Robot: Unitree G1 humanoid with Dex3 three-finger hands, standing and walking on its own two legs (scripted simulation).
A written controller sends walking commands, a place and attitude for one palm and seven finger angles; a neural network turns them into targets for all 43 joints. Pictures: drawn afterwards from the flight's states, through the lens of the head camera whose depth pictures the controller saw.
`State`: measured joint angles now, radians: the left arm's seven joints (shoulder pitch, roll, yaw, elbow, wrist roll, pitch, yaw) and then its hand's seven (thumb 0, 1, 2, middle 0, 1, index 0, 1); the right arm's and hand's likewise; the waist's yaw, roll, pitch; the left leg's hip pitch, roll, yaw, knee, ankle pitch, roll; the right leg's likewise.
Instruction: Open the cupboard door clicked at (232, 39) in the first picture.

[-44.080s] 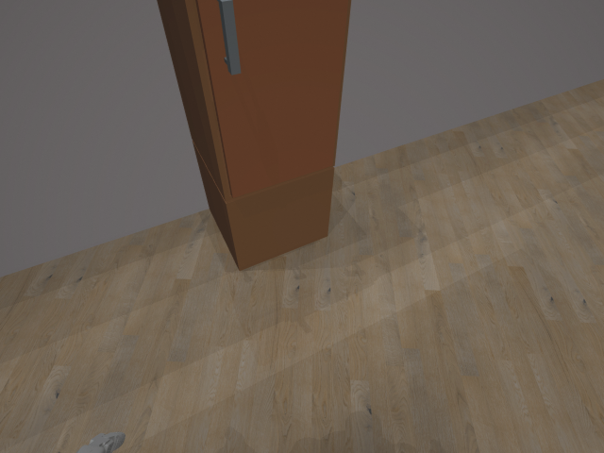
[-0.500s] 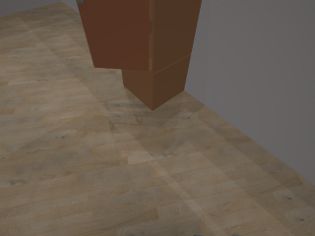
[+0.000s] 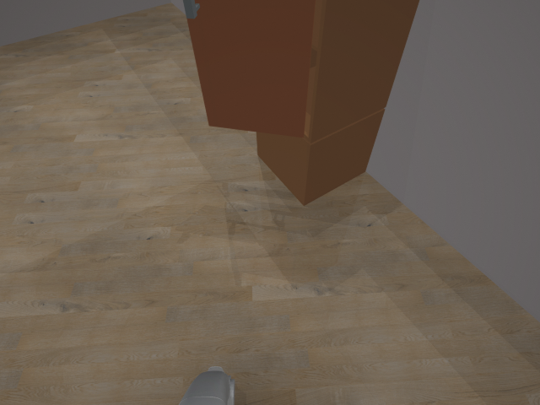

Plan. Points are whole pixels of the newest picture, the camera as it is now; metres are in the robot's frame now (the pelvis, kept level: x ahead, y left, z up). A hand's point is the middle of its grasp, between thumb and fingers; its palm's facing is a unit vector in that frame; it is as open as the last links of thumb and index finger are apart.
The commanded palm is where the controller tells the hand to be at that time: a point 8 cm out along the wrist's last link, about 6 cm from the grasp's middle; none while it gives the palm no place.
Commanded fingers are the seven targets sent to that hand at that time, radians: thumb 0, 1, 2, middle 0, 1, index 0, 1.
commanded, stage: take the last steps up to it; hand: left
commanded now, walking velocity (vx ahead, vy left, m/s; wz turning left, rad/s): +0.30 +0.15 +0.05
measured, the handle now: out of the picture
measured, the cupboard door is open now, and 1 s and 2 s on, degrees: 45 45 45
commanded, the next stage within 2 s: come to a stop and stand still in 0.88 s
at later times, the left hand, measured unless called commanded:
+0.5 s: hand (146, 293) +0.32 +0.28 -0.16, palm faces -0.01 -0.98 -0.20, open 7.4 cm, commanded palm none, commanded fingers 0.00 0.90 0.90 -0.20 -0.30 -0.20 -0.30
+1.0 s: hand (153, 264) +0.40 +0.29 -0.18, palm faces +0.03 -0.98 -0.18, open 7.2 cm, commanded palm none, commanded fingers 0.00 0.90 0.90 -0.20 -0.30 -0.20 -0.30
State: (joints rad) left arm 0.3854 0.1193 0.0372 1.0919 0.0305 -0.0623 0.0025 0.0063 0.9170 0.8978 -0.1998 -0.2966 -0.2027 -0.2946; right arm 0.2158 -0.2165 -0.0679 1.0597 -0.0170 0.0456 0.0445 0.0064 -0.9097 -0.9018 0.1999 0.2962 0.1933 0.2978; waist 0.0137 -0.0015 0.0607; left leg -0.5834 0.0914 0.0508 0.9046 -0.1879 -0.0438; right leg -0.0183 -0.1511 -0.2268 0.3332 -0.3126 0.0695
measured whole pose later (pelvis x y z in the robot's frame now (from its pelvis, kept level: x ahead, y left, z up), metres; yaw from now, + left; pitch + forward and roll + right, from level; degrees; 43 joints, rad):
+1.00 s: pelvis +0.40 +0.11 +0.00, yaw -2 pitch +1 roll +0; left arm 0.30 0.17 0.05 1.10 0.02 -0.05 0.01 -0.01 0.94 0.90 -0.20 -0.30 -0.20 -0.29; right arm 0.19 -0.18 -0.05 1.06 -0.01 -0.02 0.01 0.01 -0.92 -0.90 0.20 0.30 0.19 0.30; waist 0.02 -0.01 0.05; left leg -0.45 0.07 0.07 0.66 -0.24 -0.04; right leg -0.11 -0.07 -0.15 0.40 -0.30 0.03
